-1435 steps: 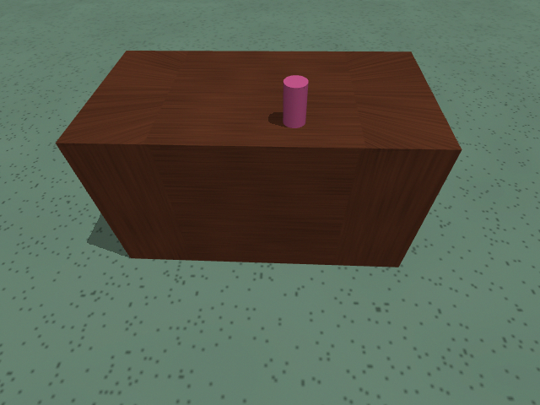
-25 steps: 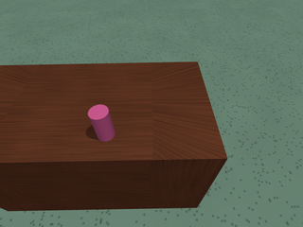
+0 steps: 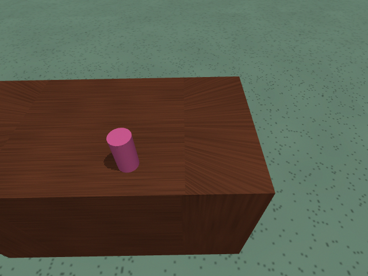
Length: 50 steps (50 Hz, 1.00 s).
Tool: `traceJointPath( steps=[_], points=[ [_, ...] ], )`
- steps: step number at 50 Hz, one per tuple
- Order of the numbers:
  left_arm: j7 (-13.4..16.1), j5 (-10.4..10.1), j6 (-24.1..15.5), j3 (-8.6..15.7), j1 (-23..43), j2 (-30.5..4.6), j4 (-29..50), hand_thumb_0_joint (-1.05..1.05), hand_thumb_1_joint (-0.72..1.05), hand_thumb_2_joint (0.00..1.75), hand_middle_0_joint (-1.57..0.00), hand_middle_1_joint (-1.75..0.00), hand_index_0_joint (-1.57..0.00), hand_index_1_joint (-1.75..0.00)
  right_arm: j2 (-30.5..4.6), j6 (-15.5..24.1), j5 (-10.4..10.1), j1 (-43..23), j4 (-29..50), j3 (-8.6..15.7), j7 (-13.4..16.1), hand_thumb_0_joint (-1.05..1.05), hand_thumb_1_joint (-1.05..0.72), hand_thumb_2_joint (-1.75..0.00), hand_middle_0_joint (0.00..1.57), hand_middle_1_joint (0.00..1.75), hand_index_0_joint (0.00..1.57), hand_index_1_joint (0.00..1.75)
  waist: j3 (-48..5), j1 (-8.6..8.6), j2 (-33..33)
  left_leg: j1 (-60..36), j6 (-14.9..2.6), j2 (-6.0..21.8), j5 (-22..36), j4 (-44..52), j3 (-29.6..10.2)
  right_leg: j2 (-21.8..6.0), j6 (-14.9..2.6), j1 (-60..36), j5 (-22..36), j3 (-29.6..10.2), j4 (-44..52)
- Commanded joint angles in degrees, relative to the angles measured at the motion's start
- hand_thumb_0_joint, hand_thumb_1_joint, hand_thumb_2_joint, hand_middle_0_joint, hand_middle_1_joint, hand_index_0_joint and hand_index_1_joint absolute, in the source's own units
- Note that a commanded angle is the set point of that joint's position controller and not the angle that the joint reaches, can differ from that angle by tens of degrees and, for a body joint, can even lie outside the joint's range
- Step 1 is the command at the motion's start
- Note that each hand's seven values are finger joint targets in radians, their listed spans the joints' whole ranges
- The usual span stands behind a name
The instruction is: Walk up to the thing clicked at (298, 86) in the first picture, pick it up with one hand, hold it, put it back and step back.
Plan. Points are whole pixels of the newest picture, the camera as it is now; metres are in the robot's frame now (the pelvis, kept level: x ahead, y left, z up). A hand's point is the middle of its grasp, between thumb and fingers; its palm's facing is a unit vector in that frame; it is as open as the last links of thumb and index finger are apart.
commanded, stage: stand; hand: left
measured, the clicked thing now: (124, 151) +0.49 +0.21 -0.07
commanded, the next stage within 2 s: step back in 0.40 s
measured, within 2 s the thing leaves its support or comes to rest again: neither
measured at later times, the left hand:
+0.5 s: hand out of the picture +0.07 +0.26 -0.16, palm faces +0.00 -0.93 -0.36, open 7.4 cm
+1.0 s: hand out of the picture +0.04 +0.29 -0.18, palm faces -0.07 -0.93 -0.36, open 7.4 cm
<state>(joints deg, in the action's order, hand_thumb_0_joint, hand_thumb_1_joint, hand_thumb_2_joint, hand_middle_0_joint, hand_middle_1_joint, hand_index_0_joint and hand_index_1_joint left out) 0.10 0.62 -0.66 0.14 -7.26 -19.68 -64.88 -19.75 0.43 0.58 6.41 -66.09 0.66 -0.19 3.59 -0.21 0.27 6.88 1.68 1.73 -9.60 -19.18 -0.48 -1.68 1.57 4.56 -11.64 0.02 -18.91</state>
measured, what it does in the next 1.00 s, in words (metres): steps on the spot: left foot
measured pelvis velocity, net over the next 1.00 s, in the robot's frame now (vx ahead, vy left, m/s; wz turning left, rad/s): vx -0.09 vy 0.03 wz -0.03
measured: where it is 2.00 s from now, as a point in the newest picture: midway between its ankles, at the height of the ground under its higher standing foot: outside the picture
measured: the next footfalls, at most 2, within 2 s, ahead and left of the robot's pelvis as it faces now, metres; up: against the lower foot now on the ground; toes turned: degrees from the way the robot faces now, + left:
left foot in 0.74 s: -0.02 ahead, +0.14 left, +0.00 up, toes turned -1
right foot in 1.12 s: -0.09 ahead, -0.09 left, +0.00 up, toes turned +0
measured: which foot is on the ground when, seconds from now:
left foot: down 0.00-0.58, up 0.60-0.72, down 0.74-1.00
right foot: down 0.00-0.74, up 0.76-1.00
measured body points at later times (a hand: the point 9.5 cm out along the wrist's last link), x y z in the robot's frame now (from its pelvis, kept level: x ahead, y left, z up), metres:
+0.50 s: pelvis -0.01 +0.00 -0.01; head +0.02 -0.01 +0.44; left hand +0.07 +0.31 -0.14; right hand +0.07 -0.31 -0.14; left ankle +0.01 +0.14 -0.75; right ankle -0.01 -0.14 -0.75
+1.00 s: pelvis -0.09 +0.03 -0.02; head -0.01 +0.05 +0.42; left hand +0.04 +0.34 -0.15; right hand -0.02 -0.28 -0.13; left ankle -0.06 +0.14 -0.75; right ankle -0.13 -0.10 -0.69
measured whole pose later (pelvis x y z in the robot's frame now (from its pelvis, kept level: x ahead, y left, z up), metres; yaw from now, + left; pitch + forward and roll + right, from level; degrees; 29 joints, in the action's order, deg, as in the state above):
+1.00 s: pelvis -0.09 +0.03 -0.02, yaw -2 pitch -1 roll -1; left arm 1.0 0.6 3.4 3.5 -4.8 -22.4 -50.4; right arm -20.1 -1.1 1.3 8.0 -51.8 2.9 1.3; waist 12.2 -1.0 -1.7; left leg 17.4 -2.2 0.2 -16.0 -34.6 1.1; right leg 5.2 1.3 22.8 -29.4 -7.1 -59.2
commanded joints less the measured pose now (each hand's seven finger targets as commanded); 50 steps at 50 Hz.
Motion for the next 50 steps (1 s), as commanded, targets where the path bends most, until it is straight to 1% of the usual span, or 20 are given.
traceJointPath(
  steps=[1,8,14,19,20,23,26,28,30,31,33,34,35,36,37,38,39,42,46,50],
  points=[
    [0.66,-0.09,-1.14,2.36,1.98,-12.28,3.48,0.00,0.90,0.90,-0.20,-0.30,-0.20,-0.30,-11.92,1.10,0.05,-2.16,3.26,1.86,0.62,0.00,-0.90,-0.90,0.20,0.30,0.20,0.30,-4.20,0.02,-0.45,-1.42,-2.15,5.58,7.83,3.04,-3.93,-5.69,-2.27,1.37,7.52,-3.96,3.31],
    [0.67,-0.01,-1.11,2.22,1.76,-12.18,3.42,0.00,0.90,0.90,-0.20,-0.30,-0.20,-0.30,-12.10,1.03,0.00,-1.73,3.34,1.93,0.63,0.00,-0.90,-0.90,0.20,0.30,0.20,0.30,-3.59,-0.09,-0.81,-1.17,-2.22,5.73,6.61,2.85,-4.01,-5.65,-2.26,1.82,5.95,-3.96,3.57],
    [0.61,-0.09,-1.06,2.27,1.69,-12.41,3.62,0.00,0.90,0.90,-0.20,-0.30,-0.20,-0.30,-12.10,1.15,-0.09,-1.74,3.41,1.83,0.65,0.00,-0.90,-0.90,0.20,0.30,0.20,0.30,-4.97,0.10,-0.33,-1.81,-2.30,5.73,8.81,2.40,-3.58,-5.87,-2.40,0.86,9.22,-4.18,2.87],
    [0.52,-0.10,-0.94,2.21,1.45,-12.38,3.50,0.00,0.90,0.90,-0.20,-0.30,-0.20,-0.30,-12.10,1.11,-0.05,-1.63,3.40,1.79,0.64,0.00,-0.90,-0.90,0.20,0.30,0.20,0.30,-3.29,0.01,-0.37,-1.44,-2.09,5.64,6.38,3.31,-3.94,-5.48,-2.33,2.40,6.01,-3.93,3.38],
    [0.76,-0.89,-0.19,5.10,2.40,-16.27,4.74,0.00,0.90,0.90,-0.20,-0.30,-0.20,-0.30,-15.38,0.13,-0.28,-3.27,4.40,3.08,0.43,0.00,-0.90,-0.90,0.20,0.30,0.20,0.30,2.62,0.16,-0.21,3.38,-3.80,4.86,15.40,-2.53,-4.95,-4.38,-2.72,6.48,15.01,-4.41,-2.03],
    [1.05,-1.11,0.33,5.46,0.69,-14.89,7.09,0.00,0.90,0.90,-0.20,-0.30,-0.20,-0.30,-14.89,-0.53,-1.06,-1.75,6.69,3.76,0.42,0.00,-0.90,-0.90,0.20,0.30,0.20,0.30,-5.03,-0.26,0.74,2.19,-5.94,5.20,20.02,-7.67,-4.48,-3.99,-4.84,4.14,18.13,-3.14,-7.34],
    [0.93,-0.77,1.03,5.87,1.70,-15.24,9.58,0.00,0.90,0.90,-0.20,-0.30,-0.20,-0.30,-14.46,-1.35,-1.04,-2.15,8.70,4.32,0.37,0.00,-0.90,-0.90,0.20,0.30,0.20,0.30,-7.90,-0.06,-0.95,3.22,-6.01,3.08,13.66,-13.74,-3.47,-6.30,-7.63,6.63,17.05,-5.92,-8.13],
    [0.92,-0.30,1.40,6.31,3.59,-16.85,11.58,0.00,0.90,0.90,-0.20,-0.30,-0.20,-0.30,-13.25,-1.98,-0.84,-0.81,9.67,4.25,0.35,0.00,-0.90,-0.90,0.20,0.30,0.20,0.30,-7.55,-0.41,-5.90,5.06,-4.58,-0.95,5.65,-21.03,-0.77,-11.33,-11.03,8.96,18.45,-10.71,-5.24],
    [1.12,0.73,1.51,6.79,6.45,-18.78,14.00,0.00,0.90,0.90,-0.20,-0.30,-0.20,-0.30,-12.78,-3.06,-0.39,0.86,10.81,4.69,0.01,0.00,-0.90,-0.90,0.20,0.30,0.20,0.30,-5.75,-0.43,-12.65,7.46,-4.19,-4.99,-18.68,-34.59,-0.66,-18.52,-16.58,14.41,19.48,-16.36,-2.73],
    [1.25,1.31,1.43,7.02,8.42,-19.48,15.23,0.00,0.90,0.90,-0.20,-0.30,-0.20,-0.30,-12.85,-3.34,-0.44,3.92,11.18,4.81,-0.11,0.00,-0.90,-0.90,0.20,0.30,0.20,0.30,-5.42,-1.96,-14.16,8.29,-4.79,-2.94,-22.35,-36.99,-3.89,-19.89,-17.28,15.45,20.01,-16.50,-4.00],
    [1.39,1.24,1.50,6.49,9.78,-17.43,16.31,0.00,0.90,0.90,-0.20,-0.30,-0.20,-0.30,-13.26,-2.73,-1.05,5.37,11.54,5.05,-0.20,0.00,-0.90,-0.90,0.20,0.30,0.20,0.30,-5.83,-2.36,-12.32,8.81,-5.01,-2.18,-19.50,-31.24,-3.53,-15.85,-14.42,13.66,22.22,-11.87,-9.51],
    [1.49,1.27,1.66,6.27,9.99,-17.02,16.92,0.00,0.90,0.90,-0.20,-0.30,-0.20,-0.30,-13.34,-2.21,-0.91,6.63,11.57,5.08,-0.06,0.00,-0.90,-0.90,0.20,0.30,0.20,0.30,-6.73,-2.61,-11.97,9.18,-4.87,-1.62,-13.98,-22.95,-2.37,-13.64,-11.63,10.29,22.01,-10.18,-13.19],
    [1.40,0.73,2.18,6.09,9.68,-16.55,17.31,0.00,0.90,0.90,-0.20,-0.30,-0.20,-0.30,-13.34,-1.57,-0.33,7.86,11.28,5.11,0.16,0.00,-0.90,-0.90,0.20,0.30,0.20,0.30,-6.86,-3.02,-9.20,7.60,-4.62,-0.68,-0.26,-12.61,-1.42,-10.64,-8.83,9.70,18.45,-7.93,-17.79],
    [1.24,0.00,2.82,5.75,7.53,-14.13,18.00,0.00,0.90,0.90,-0.20,-0.30,-0.20,-0.30,-15.43,-1.07,0.60,6.81,11.76,5.65,0.47,0.00,-0.90,-0.90,0.20,0.30,0.20,0.30,-5.95,-1.71,1.12,5.98,-5.07,4.15,15.96,-5.80,-9.01,-3.90,-5.99,12.05,10.28,-4.62,-26.11],
    [1.49,-0.39,3.17,5.16,5.58,-10.69,18.60,0.00,0.90,0.90,-0.20,-0.30,-0.20,-0.30,-19.90,-0.61,1.89,5.52,13.01,6.63,0.50,0.00,-0.90,-0.90,0.20,0.30,0.20,0.30,-4.40,-0.55,13.22,-0.02,-8.44,13.36,30.51,-3.09,-23.42,5.83,-3.59,24.08,-15.92,-3.47,-34.84],
    [2.14,0.00,3.50,5.65,4.65,-12.00,18.42,0.00,0.90,0.90,-0.20,-0.30,-0.20,-0.30,-22.29,-0.39,1.10,5.51,14.00,7.09,0.58,0.00,-0.90,-0.90,0.20,0.30,0.20,0.30,-6.77,-1.27,9.33,0.80,-13.94,17.91,38.97,-4.91,-25.50,8.00,-3.23,23.06,-26.61,-9.43,-41.58],
    [2.60,0.12,3.70,5.64,4.75,-12.43,17.71,0.00,0.90,0.90,-0.20,-0.30,-0.20,-0.30,-22.07,-0.47,0.92,4.10,14.77,7.18,0.82,0.00,-0.90,-0.90,0.20,0.30,0.20,0.30,-7.96,-1.55,9.38,1.62,-14.85,18.97,35.47,-3.73,-27.41,8.78,-3.32,23.15,-27.17,-12.79,-46.60],
    [2.39,-0.64,3.66,5.89,1.69,-13.38,16.42,0.00,0.90,0.90,-0.20,-0.30,-0.20,-0.30,-17.16,-0.37,1.39,-1.88,16.71,6.18,2.18,0.00,-0.90,-0.90,0.20,0.30,0.20,0.30,-6.43,1.65,8.32,-0.29,-13.54,12.76,29.19,-6.91,-15.32,7.36,-2.86,25.59,-18.73,-12.62,-51.86],
    [1.76,0.12,2.91,6.28,1.53,-12.94,18.32,0.00,0.90,0.90,-0.20,-0.30,-0.20,-0.30,-15.36,-0.47,0.90,2.51,17.78,6.11,2.61,0.00,-0.90,-0.90,0.20,0.30,0.20,0.30,-6.71,-0.87,5.88,-6.82,-15.74,12.64,31.44,-9.63,-13.77,6.31,-0.22,25.44,-18.25,-9.57,-44.11],
    [1.19,0.19,2.34,6.63,1.74,-12.23,19.73,0.00,0.90,0.90,-0.20,-0.30,-0.20,-0.30,-16.31,-0.78,0.61,4.20,18.49,6.19,2.43,0.00,-0.90,-0.90,0.20,0.30,0.20,0.30,-7.55,-2.26,8.04,-6.71,-14.95,12.61,28.73,-10.66,-12.32,4.07,-0.49,20.32,-16.14,-5.40,-29.49]
  ],
)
